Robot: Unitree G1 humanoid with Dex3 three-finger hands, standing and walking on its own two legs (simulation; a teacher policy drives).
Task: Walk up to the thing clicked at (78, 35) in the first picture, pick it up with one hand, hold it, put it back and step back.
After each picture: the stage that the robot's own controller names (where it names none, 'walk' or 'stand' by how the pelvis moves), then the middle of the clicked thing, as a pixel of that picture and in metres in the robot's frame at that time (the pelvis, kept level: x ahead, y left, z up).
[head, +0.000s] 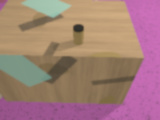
stand; (78, 34) +0.80 +0.02 -0.12
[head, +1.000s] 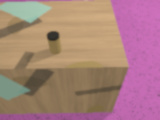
walk; (54, 43) +0.67 +0.18 -0.09
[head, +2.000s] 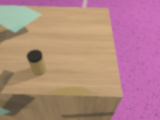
stand; (37, 63) +0.51 +0.22 -0.09
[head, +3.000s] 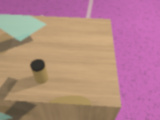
stand; (39, 71) +0.51 +0.21 -0.12
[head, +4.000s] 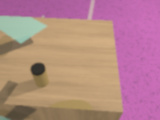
stand; (40, 75) +0.49 +0.21 -0.12
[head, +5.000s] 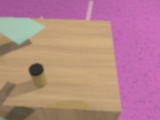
stand; (38, 76) +0.49 +0.22 -0.12
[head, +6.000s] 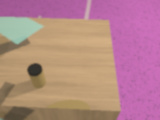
stand; (37, 76) +0.48 +0.22 -0.12
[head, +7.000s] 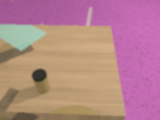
rise first; (41, 81) +0.47 +0.21 -0.12
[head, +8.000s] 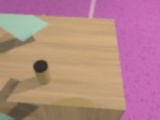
go down; (42, 72) +0.49 +0.21 -0.11
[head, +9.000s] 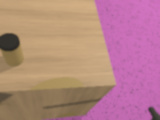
go down; (12, 50) +0.49 +0.20 -0.04
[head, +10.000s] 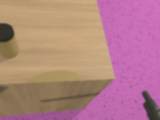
close in; (6, 41) +0.51 +0.20 -0.03
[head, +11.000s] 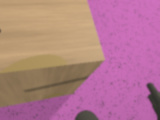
close; out of the picture +0.54 +0.20 +0.02
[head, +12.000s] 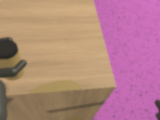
lift; (9, 61) +0.42 +0.19 +0.03
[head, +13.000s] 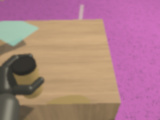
lift; (28, 78) +0.33 +0.16 +0.11
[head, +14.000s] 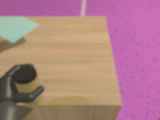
hold; (29, 87) +0.32 +0.17 +0.06
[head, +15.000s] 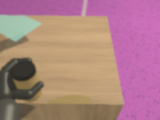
hold; (27, 82) +0.32 +0.17 +0.09
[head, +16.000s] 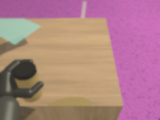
crouch; (28, 82) +0.33 +0.17 +0.07
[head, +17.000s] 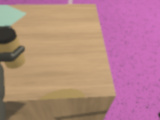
crouch; (10, 49) +0.44 +0.21 +0.09
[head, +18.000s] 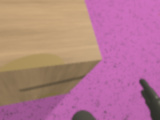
lower; out of the picture +0.55 +0.23 +0.02
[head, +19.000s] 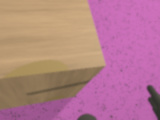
lower; out of the picture +0.53 +0.22 +0.01
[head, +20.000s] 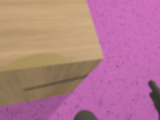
lower; out of the picture +0.55 +0.22 +0.02
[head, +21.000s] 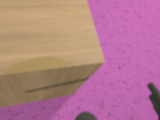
lower; out of the picture +0.54 +0.22 +0.01
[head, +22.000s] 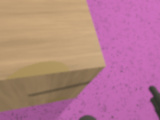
loosen; out of the picture +0.52 +0.22 +0.00
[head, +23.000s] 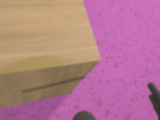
withdraw; out of the picture +0.53 +0.22 +0.01
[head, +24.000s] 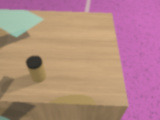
sink last; (36, 69) +0.48 +0.21 -0.07
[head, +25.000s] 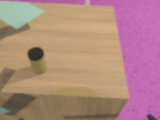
stand; (38, 61) +0.50 +0.20 -0.06
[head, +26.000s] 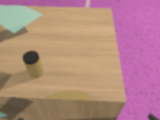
stand; (33, 65) +0.49 +0.22 -0.06
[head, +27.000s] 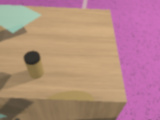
stand; (34, 65) +0.49 +0.21 -0.06
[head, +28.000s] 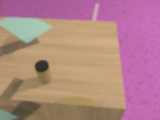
stand; (43, 72) +0.51 +0.20 -0.12
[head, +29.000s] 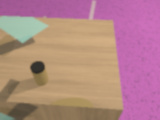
stand; (39, 73) +0.50 +0.22 -0.12
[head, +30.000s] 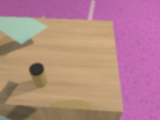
stand; (38, 75) +0.49 +0.22 -0.12
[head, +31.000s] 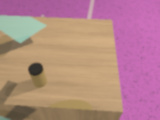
walk; (38, 75) +0.48 +0.22 -0.12
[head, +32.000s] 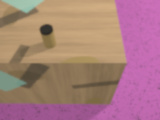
walk; (48, 36) +0.66 +0.20 -0.11
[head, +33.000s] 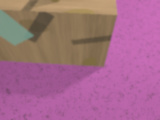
walk; out of the picture +1.02 +0.17 -0.10
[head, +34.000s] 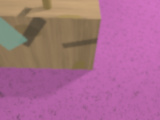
stand; (46, 0) +1.13 +0.23 -0.10
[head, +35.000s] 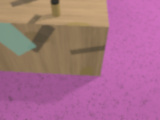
stand; (55, 8) +1.11 +0.20 -0.12
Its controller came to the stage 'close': yes
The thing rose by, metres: 0.21
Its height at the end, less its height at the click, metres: +0.00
